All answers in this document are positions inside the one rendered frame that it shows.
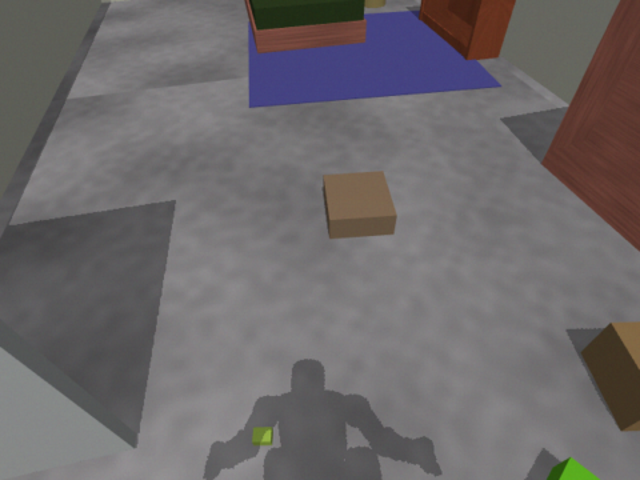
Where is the bookshelf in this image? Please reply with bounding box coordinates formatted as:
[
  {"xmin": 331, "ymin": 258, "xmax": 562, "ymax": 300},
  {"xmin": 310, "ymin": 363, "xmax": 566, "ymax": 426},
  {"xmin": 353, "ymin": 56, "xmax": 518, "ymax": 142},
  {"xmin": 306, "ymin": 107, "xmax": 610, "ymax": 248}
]
[{"xmin": 419, "ymin": 0, "xmax": 516, "ymax": 60}]

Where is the bed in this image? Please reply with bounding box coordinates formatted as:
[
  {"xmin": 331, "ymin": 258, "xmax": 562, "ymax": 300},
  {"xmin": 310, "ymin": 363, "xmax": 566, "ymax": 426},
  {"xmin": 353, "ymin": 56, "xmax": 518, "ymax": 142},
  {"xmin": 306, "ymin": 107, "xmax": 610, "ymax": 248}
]
[{"xmin": 245, "ymin": 0, "xmax": 367, "ymax": 54}]

